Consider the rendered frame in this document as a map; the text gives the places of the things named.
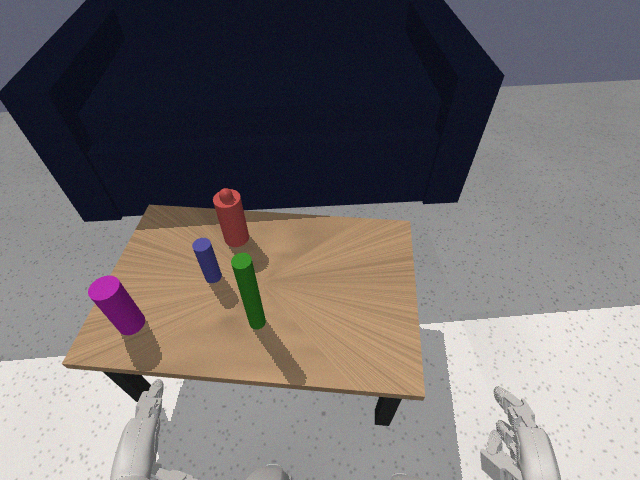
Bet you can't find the left robot hand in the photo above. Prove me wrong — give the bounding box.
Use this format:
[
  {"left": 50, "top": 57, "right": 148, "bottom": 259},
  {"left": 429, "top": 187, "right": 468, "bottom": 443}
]
[{"left": 110, "top": 379, "right": 198, "bottom": 480}]

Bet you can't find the right robot hand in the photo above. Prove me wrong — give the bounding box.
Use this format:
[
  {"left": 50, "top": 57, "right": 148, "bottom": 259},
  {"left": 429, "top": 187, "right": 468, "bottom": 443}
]
[{"left": 480, "top": 386, "right": 561, "bottom": 480}]

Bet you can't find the coffee table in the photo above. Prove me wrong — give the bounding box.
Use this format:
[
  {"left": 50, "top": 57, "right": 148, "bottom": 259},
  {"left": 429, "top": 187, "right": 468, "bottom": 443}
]
[{"left": 62, "top": 205, "right": 425, "bottom": 426}]

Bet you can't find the sofa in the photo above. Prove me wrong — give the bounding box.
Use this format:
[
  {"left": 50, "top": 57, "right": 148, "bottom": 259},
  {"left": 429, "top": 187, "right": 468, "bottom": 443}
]
[{"left": 0, "top": 0, "right": 505, "bottom": 222}]

